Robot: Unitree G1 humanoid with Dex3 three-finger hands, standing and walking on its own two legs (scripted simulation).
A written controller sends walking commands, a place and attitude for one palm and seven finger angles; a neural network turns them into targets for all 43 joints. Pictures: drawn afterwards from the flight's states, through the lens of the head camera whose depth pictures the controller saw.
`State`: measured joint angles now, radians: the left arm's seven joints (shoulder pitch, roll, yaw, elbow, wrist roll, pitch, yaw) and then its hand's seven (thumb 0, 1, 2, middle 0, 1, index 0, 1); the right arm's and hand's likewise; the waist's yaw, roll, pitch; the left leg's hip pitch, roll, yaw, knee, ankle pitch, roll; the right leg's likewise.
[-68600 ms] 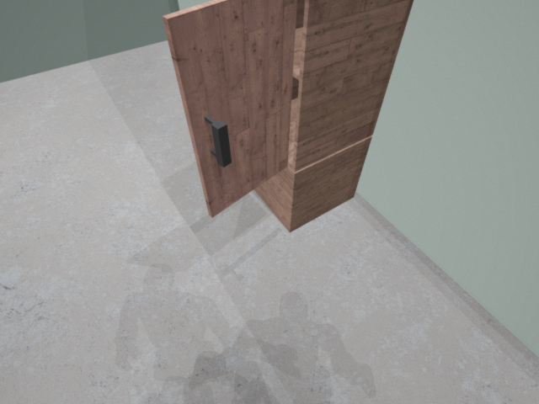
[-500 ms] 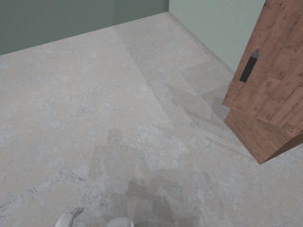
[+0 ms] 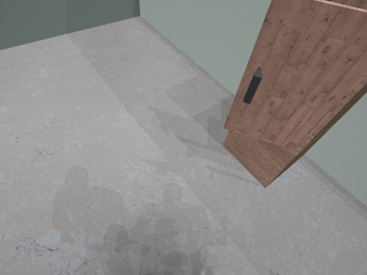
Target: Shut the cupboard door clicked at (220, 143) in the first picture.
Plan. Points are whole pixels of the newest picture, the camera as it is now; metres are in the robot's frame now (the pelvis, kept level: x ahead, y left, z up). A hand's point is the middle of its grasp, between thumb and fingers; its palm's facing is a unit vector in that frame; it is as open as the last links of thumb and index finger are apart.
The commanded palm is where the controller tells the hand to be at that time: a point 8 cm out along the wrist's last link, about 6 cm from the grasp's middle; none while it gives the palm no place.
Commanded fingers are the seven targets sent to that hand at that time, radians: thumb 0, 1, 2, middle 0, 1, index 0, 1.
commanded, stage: turn to face it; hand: left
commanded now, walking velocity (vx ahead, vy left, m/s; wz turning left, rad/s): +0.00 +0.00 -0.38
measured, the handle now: (253, 84) +0.74 -0.20 -0.04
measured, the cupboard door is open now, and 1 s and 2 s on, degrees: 34 34 34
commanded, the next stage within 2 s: take the last steps up to it in 0.24 s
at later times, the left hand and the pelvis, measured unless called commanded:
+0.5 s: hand out of the picture +0.13 +0.11 -0.15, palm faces -0.17 -0.96 -0.22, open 7.4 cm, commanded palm none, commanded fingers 0.00 0.90 0.90 -0.20 -0.30 -0.20 -0.30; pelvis +0.01 -0.06 +0.00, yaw -10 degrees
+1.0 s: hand (173, 228) +0.25 +0.04 -0.17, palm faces -0.36 -0.91 -0.18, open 7.4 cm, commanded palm none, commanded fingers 0.00 0.90 0.90 -0.20 -0.30 -0.20 -0.30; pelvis +0.11 -0.13 +0.00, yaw -19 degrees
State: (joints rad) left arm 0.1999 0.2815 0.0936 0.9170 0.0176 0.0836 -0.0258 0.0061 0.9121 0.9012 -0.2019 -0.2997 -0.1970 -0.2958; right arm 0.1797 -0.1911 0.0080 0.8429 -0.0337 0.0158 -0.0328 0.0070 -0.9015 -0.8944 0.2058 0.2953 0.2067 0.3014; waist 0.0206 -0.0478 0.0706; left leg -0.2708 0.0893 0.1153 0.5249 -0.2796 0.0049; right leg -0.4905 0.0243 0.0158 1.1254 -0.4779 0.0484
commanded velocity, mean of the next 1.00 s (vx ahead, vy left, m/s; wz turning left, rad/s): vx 0.19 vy -0.10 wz -0.22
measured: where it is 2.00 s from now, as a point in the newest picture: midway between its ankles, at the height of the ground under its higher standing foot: outside the picture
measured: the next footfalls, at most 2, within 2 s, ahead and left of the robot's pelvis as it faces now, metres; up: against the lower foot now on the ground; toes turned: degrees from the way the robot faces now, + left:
right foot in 0.24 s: +0.02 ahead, -0.15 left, +0.00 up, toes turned -11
left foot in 0.66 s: +0.11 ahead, +0.06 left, +0.00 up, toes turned -7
